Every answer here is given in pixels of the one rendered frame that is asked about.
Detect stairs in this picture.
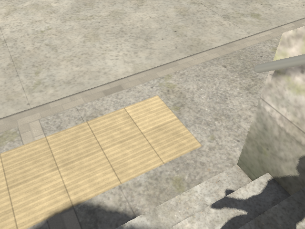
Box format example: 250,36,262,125
115,164,305,229

